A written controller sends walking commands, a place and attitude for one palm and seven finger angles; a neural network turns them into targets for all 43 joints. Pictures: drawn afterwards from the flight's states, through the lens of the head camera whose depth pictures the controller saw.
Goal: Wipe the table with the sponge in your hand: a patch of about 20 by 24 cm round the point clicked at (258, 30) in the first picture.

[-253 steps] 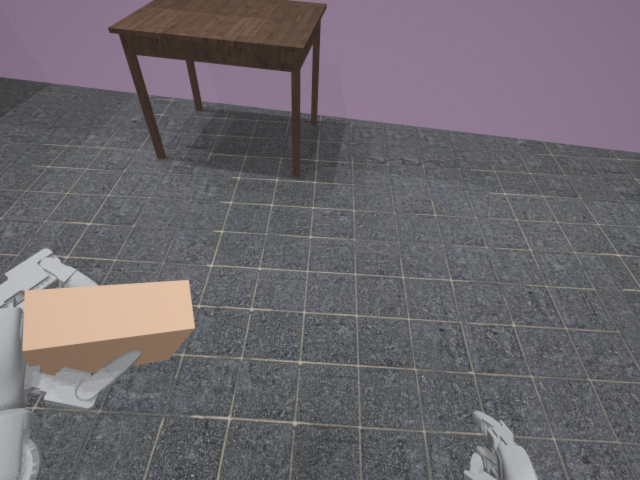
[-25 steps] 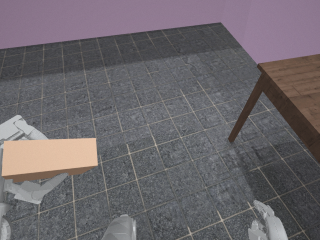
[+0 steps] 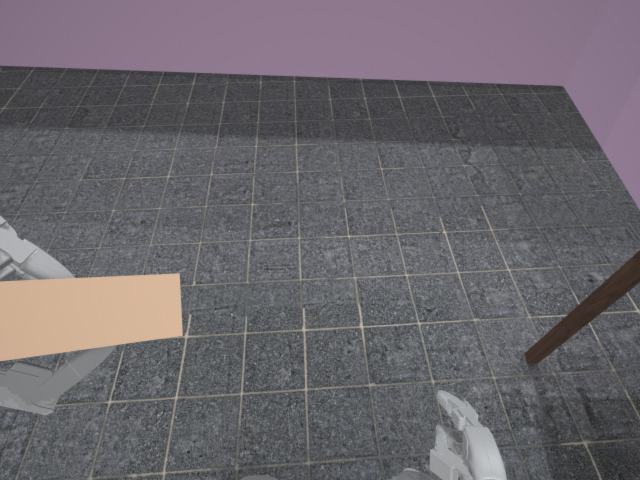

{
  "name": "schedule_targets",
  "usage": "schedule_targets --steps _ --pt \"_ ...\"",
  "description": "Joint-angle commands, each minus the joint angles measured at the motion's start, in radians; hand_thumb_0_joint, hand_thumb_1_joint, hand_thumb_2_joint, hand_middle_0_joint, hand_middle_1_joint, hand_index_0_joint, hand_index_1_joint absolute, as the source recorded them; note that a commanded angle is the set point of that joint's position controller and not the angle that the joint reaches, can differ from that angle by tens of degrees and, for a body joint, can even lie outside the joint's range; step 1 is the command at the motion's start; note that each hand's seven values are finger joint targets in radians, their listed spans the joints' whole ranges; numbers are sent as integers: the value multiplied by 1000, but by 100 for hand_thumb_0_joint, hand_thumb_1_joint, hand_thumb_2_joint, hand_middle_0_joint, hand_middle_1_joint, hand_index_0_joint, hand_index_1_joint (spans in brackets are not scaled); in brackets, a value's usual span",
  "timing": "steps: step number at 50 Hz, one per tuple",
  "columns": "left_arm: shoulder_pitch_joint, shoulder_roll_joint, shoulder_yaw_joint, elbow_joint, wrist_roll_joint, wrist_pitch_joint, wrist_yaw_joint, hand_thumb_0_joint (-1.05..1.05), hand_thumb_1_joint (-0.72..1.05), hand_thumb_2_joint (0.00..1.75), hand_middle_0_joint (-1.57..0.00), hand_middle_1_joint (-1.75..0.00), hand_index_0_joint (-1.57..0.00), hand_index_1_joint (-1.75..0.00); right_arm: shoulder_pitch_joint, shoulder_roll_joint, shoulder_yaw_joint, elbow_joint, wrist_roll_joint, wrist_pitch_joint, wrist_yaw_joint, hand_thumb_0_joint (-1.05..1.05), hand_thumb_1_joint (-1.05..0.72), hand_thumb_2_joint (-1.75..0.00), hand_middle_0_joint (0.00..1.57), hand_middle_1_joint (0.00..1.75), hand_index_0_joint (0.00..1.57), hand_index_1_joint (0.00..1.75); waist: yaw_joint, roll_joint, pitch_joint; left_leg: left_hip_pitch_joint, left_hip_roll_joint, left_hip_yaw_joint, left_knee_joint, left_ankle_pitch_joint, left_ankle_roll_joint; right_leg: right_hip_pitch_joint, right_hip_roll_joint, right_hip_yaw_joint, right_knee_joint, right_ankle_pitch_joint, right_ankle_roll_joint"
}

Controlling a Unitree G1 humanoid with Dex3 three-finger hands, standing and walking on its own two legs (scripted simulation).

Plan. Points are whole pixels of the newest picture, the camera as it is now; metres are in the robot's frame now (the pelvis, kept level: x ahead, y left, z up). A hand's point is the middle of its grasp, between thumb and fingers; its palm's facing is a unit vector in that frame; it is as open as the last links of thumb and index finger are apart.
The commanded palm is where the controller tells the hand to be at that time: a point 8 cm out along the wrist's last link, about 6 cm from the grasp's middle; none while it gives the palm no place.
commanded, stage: turn to face it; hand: left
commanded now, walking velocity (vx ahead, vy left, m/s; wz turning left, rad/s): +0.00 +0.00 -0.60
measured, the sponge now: (106, 313) +0.21 +0.20 +0.19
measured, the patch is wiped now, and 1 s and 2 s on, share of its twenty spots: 0.00 0.00 0.00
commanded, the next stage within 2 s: none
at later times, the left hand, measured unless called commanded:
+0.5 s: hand (223, 241) +0.29 +0.13 +0.19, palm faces +0.16 -0.85 -0.50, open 9.1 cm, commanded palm +0.24 +0.18 +0.18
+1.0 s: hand (409, 282) +0.28 -0.05 +0.16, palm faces -0.17 -0.81 -0.57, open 9.1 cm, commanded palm +0.24 +0.04 +0.18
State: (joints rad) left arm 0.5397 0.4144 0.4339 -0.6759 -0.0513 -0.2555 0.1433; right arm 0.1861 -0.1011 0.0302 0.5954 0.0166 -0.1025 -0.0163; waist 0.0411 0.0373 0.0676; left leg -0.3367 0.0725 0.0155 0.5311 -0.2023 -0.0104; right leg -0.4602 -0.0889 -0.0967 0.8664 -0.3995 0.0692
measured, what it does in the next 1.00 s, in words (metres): steps to the right, turning right: right foot, then left foot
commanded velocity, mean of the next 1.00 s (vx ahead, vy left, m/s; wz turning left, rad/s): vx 0.00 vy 0.00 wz -0.60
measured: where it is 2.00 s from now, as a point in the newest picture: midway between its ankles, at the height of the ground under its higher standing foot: outside the picture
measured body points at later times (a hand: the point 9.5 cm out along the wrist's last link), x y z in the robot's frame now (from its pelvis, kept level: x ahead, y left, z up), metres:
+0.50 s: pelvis +0.03 -0.05 +0.00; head +0.08 -0.06 +0.44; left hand +0.28 +0.17 +0.21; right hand +0.14 -0.35 -0.08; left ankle +0.04 +0.08 -0.73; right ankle +0.04 -0.13 -0.74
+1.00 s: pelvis -0.04 -0.11 -0.01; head +0.02 -0.18 +0.43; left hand +0.28 +0.00 +0.19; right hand -0.01 -0.39 -0.13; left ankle +0.00 +0.06 -0.64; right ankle -0.04 -0.18 -0.74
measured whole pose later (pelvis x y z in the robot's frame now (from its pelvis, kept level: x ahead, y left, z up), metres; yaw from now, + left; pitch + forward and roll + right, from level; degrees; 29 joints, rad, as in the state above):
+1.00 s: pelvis -0.04 -0.11 -0.01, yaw -32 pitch +1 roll +2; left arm 0.51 0.41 0.40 -0.59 -0.05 -0.19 0.13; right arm 0.12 -0.22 0.00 0.56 0.01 0.01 0.00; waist -0.03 0.04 0.18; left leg -0.49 0.11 0.05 1.25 -0.50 -0.11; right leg -0.36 0.03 -0.07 0.62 -0.28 -0.10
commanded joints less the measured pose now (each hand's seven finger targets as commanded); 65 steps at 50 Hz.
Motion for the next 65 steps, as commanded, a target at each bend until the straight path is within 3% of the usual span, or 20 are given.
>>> schedule_targets --steps 1,3,5,6,7,10,12,19,23,25,27,29,33,40,42,44,46,48,52,65 --pt "-160 59 18 34 13 -4 17 0 10 130 -120 -160 -120 -160 -34 -204 -78 -103 4 -41 -50 0 -90 -90 20 30 20 30 -31 110 -186 86 185 -29 -118 -20 120 179 77 -70 -242 5 0" --pt "-292 65 -30 63 34 14 21 0 10 130 -120 -160 -120 -160 -50 -190 -59 -101 2 -39 -62 0 -90 -90 20 30 20 30 -38 34 -158 84 123 35 33 -93 63 231 49 -17 -460 140 -19" --pt "-379 126 -44 104 47 41 23 0 10 130 -120 -160 -120 -160 -69 -171 -46 -109 -9 -38 -68 0 -90 -90 20 30 20 30 -47 -316 -128 -155 -40 86 357 -335 -12 306 -231 455 -547 499 -165" --pt "-451 139 -44 85 43 41 23 0 10 130 -120 -160 -120 -160 -107 -178 -39 -106 -16 -49 -66 0 -90 -90 20 30 20 30 -29 -290 -115 -200 -48 29 500 -400 -25 306 -310 501 -551 643 -219" --pt "-513 112 -79 48 38 45 19 0 10 130 -120 -160 -120 -160 -108 -201 -58 -106 -6 -50 -61 0 -90 -90 20 30 20 30 -40 -309 -117 -193 -33 -13 584 -350 -36 285 -284 536 -566 617 -203" --pt "-372 152 -10 -34 27 8 21 0 10 130 -120 -160 -120 -160 -125 -183 -44 -110 -19 -30 -55 0 -90 -90 20 30 20 30 -24 -152 -103 -209 -19 0 645 -278 -58 313 -215 349 -466 870 -226" --pt "-273 172 39 -87 18 -11 24 0 10 130 -120 -160 -120 -160 -133 -178 -44 -121 -20 -7 -43 0 -90 -90 20 30 20 30 -26 -81 -153 -161 -23 22 548 -238 -60 332 -190 276 -462 835 -219" --pt "25 171 150 -94 -15 -34 29 0 10 130 -120 -160 -120 -160 -116 -187 -68 -215 -8 44 -8 0 -90 -90 20 30 20 30 0 -130 -283 -138 -25 44 203 -218 -67 471 -174 386 -423 852 -258" --pt "9 135 105 -71 -10 -9 24 0 10 130 -120 -160 -120 -160 -76 -209 -76 -218 5 68 -10 0 -90 -90 20 30 20 30 -26 -106 -296 58 -11 40 -18 -72 -54 355 -119 396 -382 738 -193" --pt "-56 141 88 -109 -3 -9 25 0 10 130 -120 -160 -120 -160 -61 -228 -86 -215 5 75 -21 0 -90 -90 20 30 20 30 -40 -27 -287 254 77 7 -136 116 -22 192 -34 350 -293 514 -131" --pt "-98 160 77 -159 15 -20 17 0 10 130 -120 -160 -120 -160 -51 -248 -104 -235 4 66 -28 0 -90 -90 20 30 20 30 -13 220 -240 382 362 -203 -150 524 113 -95 100 199 -27 -119 -49" --pt "-85 146 55 -103 33 -18 12 0 10 130 -120 -160 -120 -160 -72 -221 -76 -220 -21 60 -22 0 -90 -90 20 30 20 30 -14 228 -164 258 407 -157 -158 582 158 -109 75 132 216 -139 -31" --pt "-238 108 -20 -192 39 1 9 0 10 130 -120 -160 -120 -160 -48 -235 -82 -204 -7 28 -2 0 -90 -90 20 30 20 30 -27 227 -107 228 297 91 -125 558 76 -45 54 32 84 8 -12" --pt "-133 130 46 -42 21 25 3 0 10 130 -120 -160 -120 -160 -21 -235 -79 -201 -6 7 14 0 -90 -90 20 30 20 30 -26 220 -106 161 305 171 -15 352 21 190 91 -72 -247 85 -8" --pt "-85 135 62 -16 23 31 2 0 10 130 -120 -160 -120 -160 4 -222 -84 -198 4 16 22 0 -90 -90 20 30 20 30 -24 62 -182 109 231 202 244 245 -20 346 35 0 -414 332 -48" --pt "-71 232 157 -36 9 18 19 0 10 130 -120 -160 -120 -160 -54 -187 -59 -226 -2 19 12 0 -90 -90 20 30 20 30 -13 -337 -223 -271 21 116 651 -484 -88 515 -247 457 -414 1168 -220" --pt "-41 228 168 -132 -20 24 17 0 10 130 -120 -160 -120 -160 -79 -186 -73 -219 8 39 15 0 -90 -90 20 30 20 30 -23 -247 -263 -270 49 -49 789 -378 -88 491 -250 443 -414 1016 -209" --pt "71 203 197 -105 -22 11 26 0 10 130 -120 -160 -120 -160 -119 -150 -45 -195 -6 72 13 0 -90 -90 20 30 20 30 -24 -110 -291 -335 37 -40 815 -279 -99 561 -184 372 -374 958 -226" --pt "40 183 175 -133 -29 -4 34 0 10 130 -120 -160 -120 -160 -137 -181 -71 -175 -7 102 7 0 -90 -90 20 30 20 30 -36 -69 -283 -313 18 -41 794 -188 -105 499 -155 342 -430 855 -203" --pt "-88 136 62 7 -17 27 34 0 10 130 -120 -160 -120 -160 -129 -240 -88 -191 -5 137 -8 0 -90 -90 20 30 20 30 2 -156 -200 -155 -46 -35 424 -217 -72 292 -88 532 -630 254 -144"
